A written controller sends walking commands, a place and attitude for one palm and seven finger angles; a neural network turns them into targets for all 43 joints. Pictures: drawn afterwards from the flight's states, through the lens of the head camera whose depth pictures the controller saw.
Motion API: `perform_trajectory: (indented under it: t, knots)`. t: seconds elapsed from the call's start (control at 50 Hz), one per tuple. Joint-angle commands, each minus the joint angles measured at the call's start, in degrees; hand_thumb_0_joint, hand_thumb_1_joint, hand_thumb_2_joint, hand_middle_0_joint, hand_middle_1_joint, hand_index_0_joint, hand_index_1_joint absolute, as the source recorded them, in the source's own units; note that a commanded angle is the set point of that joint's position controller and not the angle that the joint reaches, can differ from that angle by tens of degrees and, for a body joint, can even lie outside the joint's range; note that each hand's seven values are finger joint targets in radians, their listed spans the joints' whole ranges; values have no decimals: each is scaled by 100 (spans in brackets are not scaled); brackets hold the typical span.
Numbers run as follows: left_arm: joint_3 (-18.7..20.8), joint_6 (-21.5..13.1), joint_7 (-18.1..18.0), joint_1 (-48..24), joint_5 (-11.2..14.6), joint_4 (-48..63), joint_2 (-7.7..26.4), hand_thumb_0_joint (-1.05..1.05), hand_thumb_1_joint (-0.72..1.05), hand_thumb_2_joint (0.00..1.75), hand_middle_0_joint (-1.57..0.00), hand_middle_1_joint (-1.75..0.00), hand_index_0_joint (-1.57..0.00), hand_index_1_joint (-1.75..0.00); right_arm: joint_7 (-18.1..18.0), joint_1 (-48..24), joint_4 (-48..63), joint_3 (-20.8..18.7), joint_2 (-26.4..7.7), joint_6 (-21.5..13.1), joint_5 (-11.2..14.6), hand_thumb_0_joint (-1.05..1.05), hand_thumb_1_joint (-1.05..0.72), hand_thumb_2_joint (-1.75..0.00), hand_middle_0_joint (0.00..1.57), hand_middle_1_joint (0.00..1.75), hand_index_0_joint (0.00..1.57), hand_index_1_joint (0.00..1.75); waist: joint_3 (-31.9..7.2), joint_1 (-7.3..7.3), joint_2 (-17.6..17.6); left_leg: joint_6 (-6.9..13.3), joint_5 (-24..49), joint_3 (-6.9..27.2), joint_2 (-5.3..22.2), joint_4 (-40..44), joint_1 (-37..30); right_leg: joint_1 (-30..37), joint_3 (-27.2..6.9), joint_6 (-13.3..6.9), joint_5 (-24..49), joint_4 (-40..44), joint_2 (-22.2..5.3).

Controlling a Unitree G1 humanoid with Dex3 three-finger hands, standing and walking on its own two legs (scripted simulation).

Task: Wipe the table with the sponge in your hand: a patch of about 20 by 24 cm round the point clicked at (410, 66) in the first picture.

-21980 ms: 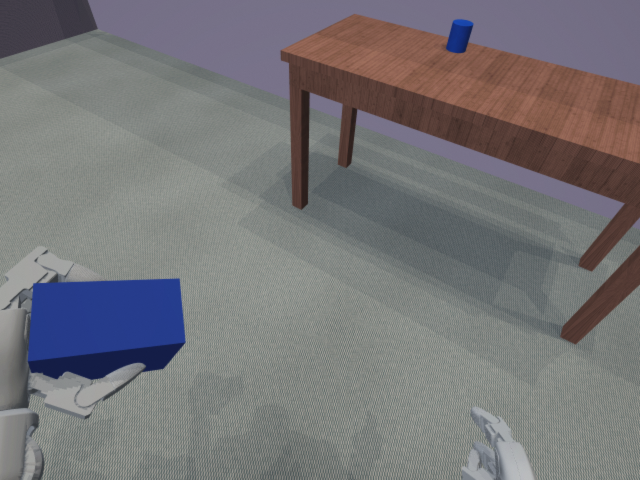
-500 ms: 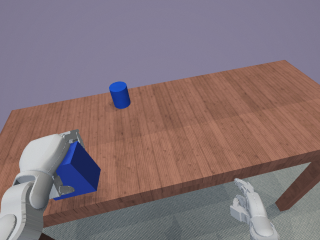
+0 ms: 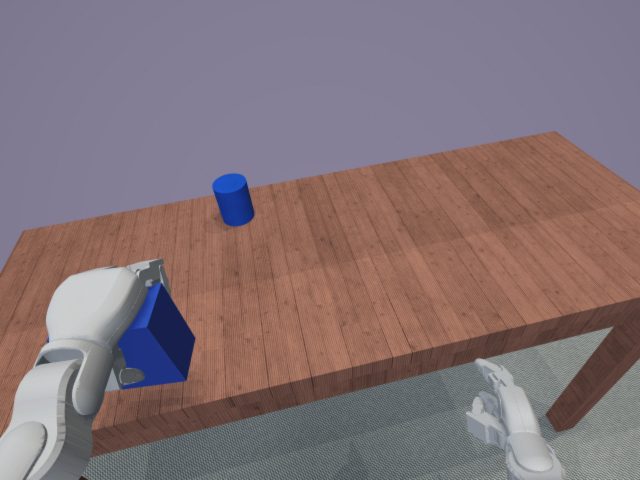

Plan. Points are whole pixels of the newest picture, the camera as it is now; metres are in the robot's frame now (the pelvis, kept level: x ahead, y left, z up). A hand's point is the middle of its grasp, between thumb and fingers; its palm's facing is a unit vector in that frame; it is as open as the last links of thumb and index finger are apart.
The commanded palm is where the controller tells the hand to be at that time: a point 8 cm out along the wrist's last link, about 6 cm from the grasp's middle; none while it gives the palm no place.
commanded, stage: turn the palm down, sponge in hand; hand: left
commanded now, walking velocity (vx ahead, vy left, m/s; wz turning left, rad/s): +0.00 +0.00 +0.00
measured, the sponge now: (137, 347) +0.21 +0.28 +0.08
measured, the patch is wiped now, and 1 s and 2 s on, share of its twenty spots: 0.00 0.00 0.00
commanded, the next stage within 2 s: move the sponge above the wiping area in 0.12 s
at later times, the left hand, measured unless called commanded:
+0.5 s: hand (106, 314) +0.23 +0.30 +0.12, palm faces +0.12 -0.07 -0.99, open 10.5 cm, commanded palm +0.19 +0.29 +0.18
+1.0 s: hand (115, 318) +0.23 +0.30 +0.11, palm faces +0.09 -0.09 -0.99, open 10.5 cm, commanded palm +0.20 +0.29 +0.17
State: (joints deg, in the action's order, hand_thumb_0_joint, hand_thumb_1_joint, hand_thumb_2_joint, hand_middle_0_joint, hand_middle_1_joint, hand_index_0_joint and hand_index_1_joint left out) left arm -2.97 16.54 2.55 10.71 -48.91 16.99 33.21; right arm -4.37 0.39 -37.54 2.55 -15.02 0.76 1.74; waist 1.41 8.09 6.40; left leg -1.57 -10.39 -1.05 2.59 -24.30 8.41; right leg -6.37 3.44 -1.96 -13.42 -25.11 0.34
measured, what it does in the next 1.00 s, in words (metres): stands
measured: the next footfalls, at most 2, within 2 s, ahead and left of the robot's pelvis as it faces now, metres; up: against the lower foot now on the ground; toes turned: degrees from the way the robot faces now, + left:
none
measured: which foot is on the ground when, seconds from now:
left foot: down 0.00-1.00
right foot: down 0.00-1.00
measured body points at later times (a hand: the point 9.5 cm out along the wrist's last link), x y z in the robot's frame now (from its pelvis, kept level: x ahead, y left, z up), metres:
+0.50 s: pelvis +0.00 +0.01 +0.00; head -0.02 -0.03 +0.45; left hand +0.21 +0.30 +0.18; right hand +0.26 -0.19 -0.07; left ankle +0.04 +0.14 -0.74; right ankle +0.01 -0.10 -0.74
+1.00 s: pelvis +0.01 +0.01 +0.00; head -0.01 -0.03 +0.45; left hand +0.22 +0.30 +0.16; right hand +0.26 -0.17 -0.07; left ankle +0.04 +0.14 -0.74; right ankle +0.01 -0.10 -0.74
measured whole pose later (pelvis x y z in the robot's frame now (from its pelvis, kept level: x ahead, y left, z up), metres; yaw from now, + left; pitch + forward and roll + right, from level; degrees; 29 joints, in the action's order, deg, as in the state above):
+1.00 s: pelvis +0.01 +0.01 +0.00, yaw +0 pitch -4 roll +0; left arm -2.8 24.1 -1.1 7.8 -50.6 11.3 28.1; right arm -2.6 -0.3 -38.9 2.9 -13.9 2.0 2.6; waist 0.7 7.5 6.2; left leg -0.6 -10.0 -1.6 1.3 -22.7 8.2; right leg -6.3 2.7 -0.8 -12.9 -23.5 -0.8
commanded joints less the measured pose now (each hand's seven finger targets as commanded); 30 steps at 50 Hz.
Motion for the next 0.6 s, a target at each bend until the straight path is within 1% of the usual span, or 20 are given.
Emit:
perform_trajectory:
  t: [0.0,0.02,0.04,0.1,0.12,0.18,0.2,0.22,0.24,0.26,0.28,0.3,0.32,0.38,0.4,0.42,0.44,0.5,0.52,0.58]
  knots:
    - [1702,296,-646,-1623,-57,572,1415,0,10,130,-120,-160,-120,-160,25,-1445,870,-197,-459,-286,51,0,-90,-90,20,30,20,30,-715,45,27,248,747,323,-346,219,-352,-248,-986,-257,259,778,-7]
    - [1270,386,-597,-1667,18,518,1000,0,10,130,-120,-160,-120,-160,40,-1408,905,-209,-465,-273,62,0,-90,-90,20,30,20,30,-721,-52,-46,266,643,230,-297,234,-284,-224,-740,-181,255,754,-81]
    - [1269,476,-541,-1653,3,433,1110,0,10,130,-120,-160,-120,-160,44,-1421,892,-193,-493,-276,83,0,-90,-90,20,30,20,30,-727,-32,-131,255,623,257,-326,262,-235,-240,-775,-154,223,726,-101]
    - [801,740,-240,-1561,58,431,780,0,10,130,-120,-160,-120,-160,8,-1724,1005,-125,-496,-281,140,0,-90,-90,20,30,20,30,-484,-82,-175,279,338,255,-393,341,-163,-369,-885,-147,-71,784,-72]
    - [508,711,-129,-1399,133,576,541,0,10,130,-120,-160,-120,-160,-10,-1541,1089,-166,-519,-310,136,0,-90,-90,20,30,20,30,-622,-153,-322,343,353,200,-357,297,-165,-247,-672,-88,41,706,-101]
    - [700,590,58,-1445,-16,888,965,0,10,130,-120,-160,-120,-160,-23,-1460,1129,-148,-506,-321,89,0,-90,-90,20,30,20,30,-928,-114,-406,386,446,275,-406,310,-236,-103,-680,-65,84,631,-121]
    - [995,534,43,-1438,-133,1043,1261,0,10,130,-120,-160,-120,-160,-24,-1588,1140,-128,-488,-356,67,0,-90,-90,20,30,20,30,-993,-44,-359,382,428,294,-402,282,-296,-114,-852,-121,-28,640,-53]
    - [1003,468,62,-1627,-304,1098,1367,0,10,130,-120,-160,-120,-160,-26,-1520,1146,-114,-509,-363,17,0,-90,-90,20,30,20,30,-1213,-8,-350,400,545,264,-425,213,-322,-33,-704,-116,121,553,-85]
    - [1056,324,3,-1662,-310,1233,1350,0,10,130,-120,-160,-120,-160,-27,-1405,1144,-124,-438,-382,16,0,-90,-90,20,30,20,30,-1256,-39,-321,398,682,269,-404,202,-411,-31,-710,-108,206,566,-94]
    - [1364,223,-81,-1700,-380,1114,1620,0,10,130,-120,-160,-120,-160,-30,-1294,1066,-156,-494,-367,-32,0,-90,-90,20,30,20,30,-1311,-1,-373,382,802,306,-401,185,-465,0,-736,-145,368,583,-56]
    - [1430,105,-167,-1627,-363,1169,1574,0,10,130,-120,-160,-120,-160,-33,-1240,1067,-181,-456,-365,-31,0,-90,-90,20,30,20,30,-1373,11,-337,379,914,294,-376,164,-531,46,-744,-147,506,571,-73]
    - [1918,68,-293,-1486,-340,1160,1961,0,10,130,-120,-160,-120,-160,-42,-1332,1012,-192,-477,-379,-37,0,-90,-90,20,30,20,30,-1248,95,-321,367,847,349,-376,154,-531,12,-962,-219,381,642,18]
    - [1581,31,-357,-1645,-324,1092,1532,0,10,130,-120,-160,-120,-160,-34,-1268,1038,-166,-414,-383,-36,0,-90,-90,20,30,20,30,-1279,39,-277,365,945,276,-368,146,-516,32,-746,-199,559,589,-28]
    - [1549,50,-595,-1498,-177,788,1291,0,10,130,-120,-160,-120,-160,14,-1152,900,-257,-439,-333,21,0,-90,-90,20,30,20,30,-1049,-7,-52,293,988,289,-289,197,-518,-111,-757,-195,615,658,-49]
    - [1683,167,-631,-1391,-117,724,1357,0,10,130,-120,-160,-120,-160,28,-1353,900,-230,-447,-352,36,0,-90,-90,20,30,20,30,-844,43,-42,279,827,329,-313,246,-444,-171,-891,-239,405,719,14]
    - [1386,244,-613,-1564,-112,636,1098,0,10,130,-120,-160,-120,-160,36,-1329,887,-217,-474,-336,39,0,-90,-90,20,30,20,30,-957,-1,48,281,862,252,-295,247,-411,-137,-658,-202,508,656,-51]
    - [1188,308,-579,-1373,-71,593,915,0,10,130,-120,-160,-120,-160,46,-1284,908,-232,-446,-343,67,0,-90,-90,20,30,20,30,-847,-50,0,282,836,261,-289,275,-385,-162,-637,-160,482,660,-68]
    - [1099,604,-365,-1212,-87,302,957,0,10,130,-120,-160,-120,-160,22,-1509,910,-189,-535,-305,95,0,-90,-90,20,30,20,30,-648,-59,-167,284,635,294,-340,363,-239,-203,-768,-179,340,673,-25]
    - [746,628,-239,-1368,-101,483,752,0,10,130,-120,-160,-120,-160,18,-1465,973,-183,-551,-293,92,0,-90,-90,20,30,20,30,-791,-110,-92,322,639,245,-336,337,-247,-143,-578,-143,428,614,-69]
    - [664,519,-53,-1440,-150,696,848,0,10,130,-120,-160,-120,-160,5,-1358,1020,-187,-526,-313,72,0,-90,-90,20,30,20,30,-971,-152,-242,361,629,318,-365,361,-323,-76,-555,-107,386,599,-74]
